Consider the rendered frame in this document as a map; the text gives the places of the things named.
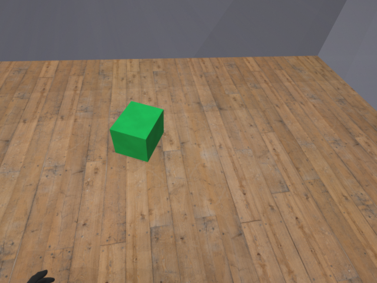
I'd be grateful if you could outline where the carton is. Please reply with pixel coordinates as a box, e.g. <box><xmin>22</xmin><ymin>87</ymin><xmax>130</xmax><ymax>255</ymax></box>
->
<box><xmin>110</xmin><ymin>101</ymin><xmax>164</xmax><ymax>162</ymax></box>

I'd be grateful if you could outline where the robot left hand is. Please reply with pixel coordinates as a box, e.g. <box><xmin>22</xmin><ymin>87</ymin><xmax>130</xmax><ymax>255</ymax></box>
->
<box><xmin>27</xmin><ymin>270</ymin><xmax>55</xmax><ymax>283</ymax></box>

